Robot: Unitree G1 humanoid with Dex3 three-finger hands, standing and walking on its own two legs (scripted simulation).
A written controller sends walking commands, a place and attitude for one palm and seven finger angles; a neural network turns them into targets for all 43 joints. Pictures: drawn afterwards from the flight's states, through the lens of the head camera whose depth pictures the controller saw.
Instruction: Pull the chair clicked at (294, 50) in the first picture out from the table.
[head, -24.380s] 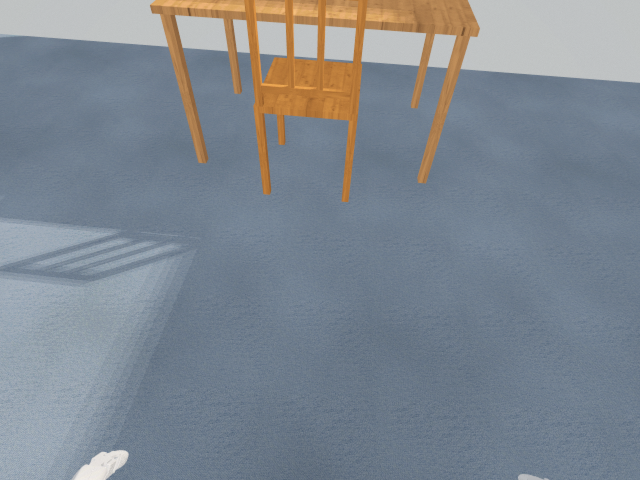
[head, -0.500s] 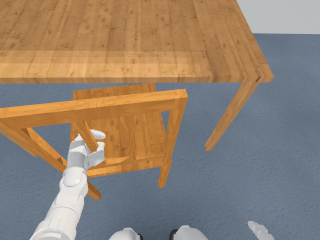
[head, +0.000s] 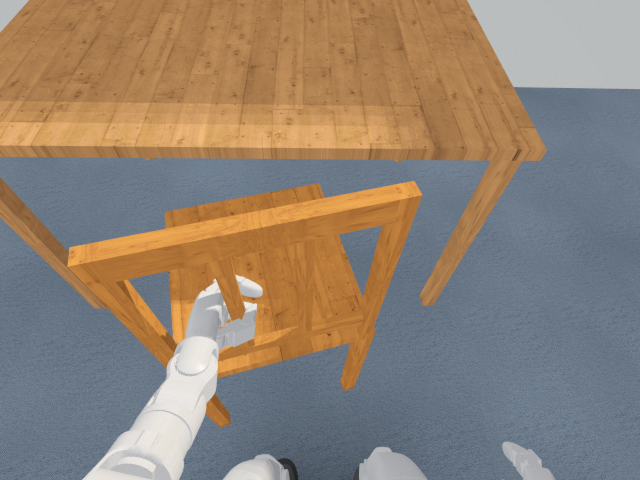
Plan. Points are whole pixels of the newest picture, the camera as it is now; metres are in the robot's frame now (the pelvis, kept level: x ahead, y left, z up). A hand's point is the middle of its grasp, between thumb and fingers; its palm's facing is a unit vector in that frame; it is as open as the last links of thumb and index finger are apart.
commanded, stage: step backward, pulling the chair out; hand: left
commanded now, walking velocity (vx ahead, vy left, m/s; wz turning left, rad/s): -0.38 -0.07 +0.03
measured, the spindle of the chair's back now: (236, 307) +0.36 +0.13 -0.07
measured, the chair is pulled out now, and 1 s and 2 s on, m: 0.14 0.36 0.59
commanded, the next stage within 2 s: stop walking, hand still on the chair in 1.60 s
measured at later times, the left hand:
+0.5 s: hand (258, 400) +0.22 +0.09 -0.06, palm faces +0.00 -0.98 -0.20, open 5.3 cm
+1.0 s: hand out of the picture +0.11 +0.08 -0.06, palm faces -0.02 -0.98 -0.20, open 5.4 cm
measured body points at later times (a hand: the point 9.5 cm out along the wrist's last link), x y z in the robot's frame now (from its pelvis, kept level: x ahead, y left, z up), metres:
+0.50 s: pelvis -0.08 -0.04 +0.00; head -0.03 -0.06 +0.45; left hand +0.22 +0.14 -0.05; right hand -0.02 -0.34 -0.12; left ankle -0.01 +0.08 -0.71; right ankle -0.10 -0.18 -0.72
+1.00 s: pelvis -0.19 -0.04 +0.00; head -0.14 -0.05 +0.45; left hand +0.11 +0.13 -0.05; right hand -0.10 -0.29 -0.13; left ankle -0.20 +0.10 -0.69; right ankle -0.10 -0.18 -0.72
